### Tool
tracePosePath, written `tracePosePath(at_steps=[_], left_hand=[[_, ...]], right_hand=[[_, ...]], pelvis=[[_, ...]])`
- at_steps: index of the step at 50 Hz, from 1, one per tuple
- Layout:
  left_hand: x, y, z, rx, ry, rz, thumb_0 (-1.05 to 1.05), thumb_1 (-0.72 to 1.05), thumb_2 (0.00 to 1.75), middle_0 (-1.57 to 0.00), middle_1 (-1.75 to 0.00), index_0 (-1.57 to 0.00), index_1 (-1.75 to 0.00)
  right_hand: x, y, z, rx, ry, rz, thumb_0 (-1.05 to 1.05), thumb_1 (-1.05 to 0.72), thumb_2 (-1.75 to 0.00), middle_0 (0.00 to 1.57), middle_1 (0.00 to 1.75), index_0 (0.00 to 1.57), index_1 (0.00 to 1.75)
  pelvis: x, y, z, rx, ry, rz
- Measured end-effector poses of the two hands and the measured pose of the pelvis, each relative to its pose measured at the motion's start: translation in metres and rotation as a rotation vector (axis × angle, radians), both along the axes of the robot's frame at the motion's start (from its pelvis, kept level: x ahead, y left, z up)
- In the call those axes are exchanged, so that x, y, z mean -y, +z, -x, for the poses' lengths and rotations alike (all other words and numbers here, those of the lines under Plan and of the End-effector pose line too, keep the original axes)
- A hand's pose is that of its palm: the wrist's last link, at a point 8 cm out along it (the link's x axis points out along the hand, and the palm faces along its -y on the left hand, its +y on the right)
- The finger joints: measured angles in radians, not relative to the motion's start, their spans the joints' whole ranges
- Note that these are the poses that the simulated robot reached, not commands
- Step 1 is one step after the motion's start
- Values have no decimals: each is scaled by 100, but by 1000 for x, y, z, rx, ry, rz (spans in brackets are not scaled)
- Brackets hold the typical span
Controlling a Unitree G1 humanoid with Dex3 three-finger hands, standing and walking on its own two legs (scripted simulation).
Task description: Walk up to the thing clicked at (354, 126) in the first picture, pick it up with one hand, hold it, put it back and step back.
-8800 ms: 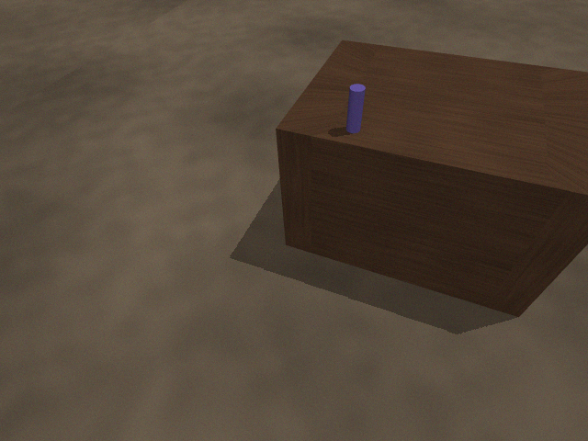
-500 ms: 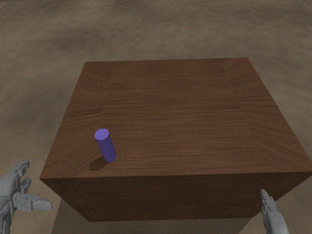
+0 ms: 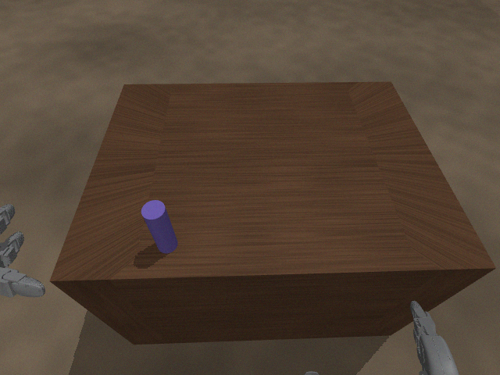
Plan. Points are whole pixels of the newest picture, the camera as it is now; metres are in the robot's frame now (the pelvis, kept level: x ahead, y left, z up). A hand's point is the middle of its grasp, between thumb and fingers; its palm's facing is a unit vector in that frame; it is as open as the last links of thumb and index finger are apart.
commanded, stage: go down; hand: left
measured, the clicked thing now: (161, 228) +0.42 +0.19 -0.07
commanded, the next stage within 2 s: approach in 0.54 s
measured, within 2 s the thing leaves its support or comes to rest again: neither
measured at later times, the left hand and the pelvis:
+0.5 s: hand (19, 239) +0.33 +0.37 +0.05, palm faces +0.19 -0.98 -0.10, open 17.5 cm; pelvis +0.00 +0.00 +0.00, yaw +0 degrees
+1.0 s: hand (75, 233) +0.38 +0.32 -0.01, palm faces +0.11 -0.99 +0.05, open 17.7 cm; pelvis -0.01 +0.01 -0.04, yaw +0 degrees
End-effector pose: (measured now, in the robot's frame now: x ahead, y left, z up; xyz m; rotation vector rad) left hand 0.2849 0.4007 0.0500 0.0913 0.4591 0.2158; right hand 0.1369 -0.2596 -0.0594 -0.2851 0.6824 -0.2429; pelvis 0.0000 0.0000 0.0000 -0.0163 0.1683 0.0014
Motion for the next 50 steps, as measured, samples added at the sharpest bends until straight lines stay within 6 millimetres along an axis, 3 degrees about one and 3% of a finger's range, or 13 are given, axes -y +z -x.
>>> tracePosePath(at_steps=[37, 43, 50], left_hand=[[-19, 14, -34, 140, -12, 29, -1, -59, 3, -7, -5, -7, -4], [-8, -8, -44, 204, -34, 71, -1, -60, 1, -7, -3, -7, -3], [30, -62, -64, 326, -91, 137, -1, -61, 0, -6, -3, -6, -3]], right_hand=[[-3, 2, -3, -30, -5, 37, -1, 49, -6, 6, 5, 6, 5], [-9, -10, -8, -40, 21, 28, -1, 51, -5, 6, 5, 6, 5], [-10, -14, -12, 4, 70, 57, -1, 52, -5, 6, 5, 6, 5]], pelvis=[[-5, -3, -2, -51, 1, 11], [-7, -13, 0, -91, 2, 16], [-8, -37, 9, -158, 0, 25]])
